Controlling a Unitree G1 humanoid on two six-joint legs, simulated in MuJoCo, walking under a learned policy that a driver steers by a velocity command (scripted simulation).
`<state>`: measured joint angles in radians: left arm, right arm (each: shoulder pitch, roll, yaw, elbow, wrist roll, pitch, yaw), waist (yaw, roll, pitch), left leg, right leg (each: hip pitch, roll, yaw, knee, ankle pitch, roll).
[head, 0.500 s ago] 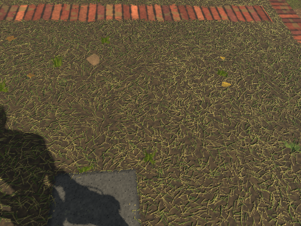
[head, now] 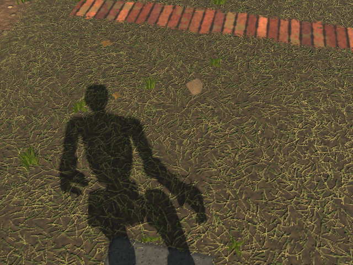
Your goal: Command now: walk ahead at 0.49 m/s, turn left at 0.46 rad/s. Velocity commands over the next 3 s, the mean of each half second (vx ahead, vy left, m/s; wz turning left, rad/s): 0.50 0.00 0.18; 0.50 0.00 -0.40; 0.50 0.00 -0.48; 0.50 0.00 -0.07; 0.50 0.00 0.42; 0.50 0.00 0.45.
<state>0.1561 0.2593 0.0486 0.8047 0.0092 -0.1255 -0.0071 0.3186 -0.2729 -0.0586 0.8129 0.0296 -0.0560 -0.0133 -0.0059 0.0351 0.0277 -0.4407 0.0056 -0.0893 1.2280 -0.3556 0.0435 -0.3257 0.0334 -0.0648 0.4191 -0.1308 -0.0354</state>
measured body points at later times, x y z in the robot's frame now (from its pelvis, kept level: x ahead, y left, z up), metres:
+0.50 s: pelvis +0.26 +0.08 +0.00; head +0.29 +0.10 +0.45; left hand +0.31 +0.36 -0.14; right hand +0.41 -0.17 -0.10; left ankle +0.30 +0.17 -0.74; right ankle +0.20 -0.09 -0.64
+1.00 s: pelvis +0.53 +0.02 -0.02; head +0.58 +0.01 +0.43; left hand +0.76 +0.24 -0.12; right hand +0.53 -0.26 -0.15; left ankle +0.37 +0.19 -0.64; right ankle +0.60 -0.05 -0.74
